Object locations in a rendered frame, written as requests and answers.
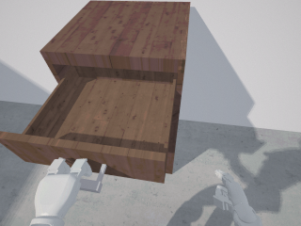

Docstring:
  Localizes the robot left forearm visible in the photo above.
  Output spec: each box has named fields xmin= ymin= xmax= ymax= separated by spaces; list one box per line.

xmin=29 ymin=216 xmax=65 ymax=226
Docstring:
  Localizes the left robot hand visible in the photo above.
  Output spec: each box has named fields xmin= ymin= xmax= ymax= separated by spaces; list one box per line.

xmin=34 ymin=158 xmax=92 ymax=219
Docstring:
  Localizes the drawer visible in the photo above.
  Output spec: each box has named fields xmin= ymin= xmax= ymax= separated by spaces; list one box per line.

xmin=0 ymin=65 xmax=177 ymax=184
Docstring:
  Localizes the cabinet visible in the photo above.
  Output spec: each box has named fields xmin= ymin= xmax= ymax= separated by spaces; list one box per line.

xmin=40 ymin=0 xmax=191 ymax=174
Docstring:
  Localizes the handle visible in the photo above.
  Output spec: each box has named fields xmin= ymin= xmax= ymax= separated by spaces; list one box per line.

xmin=58 ymin=157 xmax=107 ymax=193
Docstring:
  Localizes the right robot hand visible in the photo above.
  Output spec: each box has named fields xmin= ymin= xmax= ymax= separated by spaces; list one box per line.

xmin=213 ymin=169 xmax=249 ymax=213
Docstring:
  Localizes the robot right forearm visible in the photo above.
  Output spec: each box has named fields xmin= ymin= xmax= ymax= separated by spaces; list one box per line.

xmin=232 ymin=203 xmax=262 ymax=226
